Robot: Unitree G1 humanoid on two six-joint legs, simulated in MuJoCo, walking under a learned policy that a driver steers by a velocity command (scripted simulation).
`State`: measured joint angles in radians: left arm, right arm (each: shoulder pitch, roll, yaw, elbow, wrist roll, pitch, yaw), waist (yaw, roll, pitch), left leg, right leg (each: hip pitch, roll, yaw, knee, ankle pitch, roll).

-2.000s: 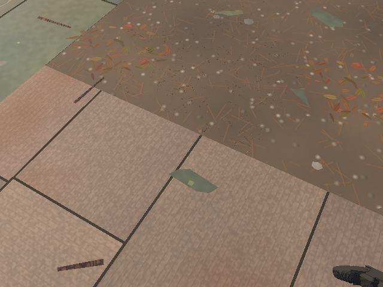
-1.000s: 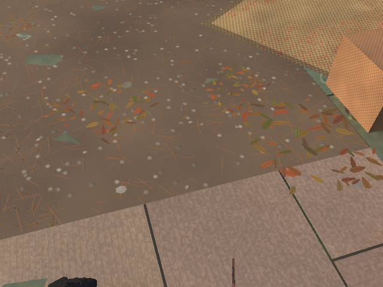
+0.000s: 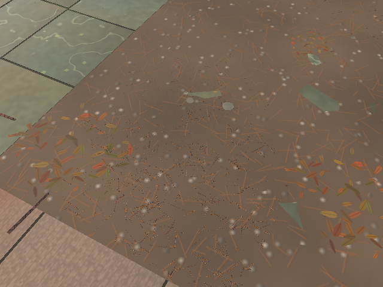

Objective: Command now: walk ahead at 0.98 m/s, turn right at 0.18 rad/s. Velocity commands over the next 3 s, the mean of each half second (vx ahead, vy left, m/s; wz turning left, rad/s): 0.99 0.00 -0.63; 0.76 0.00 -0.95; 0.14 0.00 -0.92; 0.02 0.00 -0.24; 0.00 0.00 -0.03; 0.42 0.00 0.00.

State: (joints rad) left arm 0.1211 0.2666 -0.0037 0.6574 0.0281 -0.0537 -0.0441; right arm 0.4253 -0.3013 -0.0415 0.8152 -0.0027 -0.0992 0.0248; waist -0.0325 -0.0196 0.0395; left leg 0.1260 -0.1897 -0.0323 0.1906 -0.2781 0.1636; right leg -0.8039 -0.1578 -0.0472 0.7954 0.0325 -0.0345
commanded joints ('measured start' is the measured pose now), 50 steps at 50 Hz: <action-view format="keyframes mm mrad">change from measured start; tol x64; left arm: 1 -49 51 8 -22 -30 -7 -15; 50 191 328 130 -133 2 23 10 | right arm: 1 7 -140 -22 -20 2 -38 -8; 50 5 -137 -15 -183 -30 -22 -44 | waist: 1 -1 40 44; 50 99 -151 -465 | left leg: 1 -186 237 32 -154 904 -53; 7 -143 287 156 868 1430 -153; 9 -944 41 -28 1598 -236 -199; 23 -514 221 38 388 409 -200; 30 303 683 -884 65 -600 -10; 46 -287 386 219 440 1125 -179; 50 -811 133 -118 1472 -411 -257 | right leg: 1 298 118 -90 -139 198 -64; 9 1304 -103 752 -315 -283 -458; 18 324 141 428 -701 -245 -294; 26 694 144 415 -321 437 -125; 29 171 311 234 528 -571 -75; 39 10 83 44 368 -211 -41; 50 1194 -134 669 -231 892 -461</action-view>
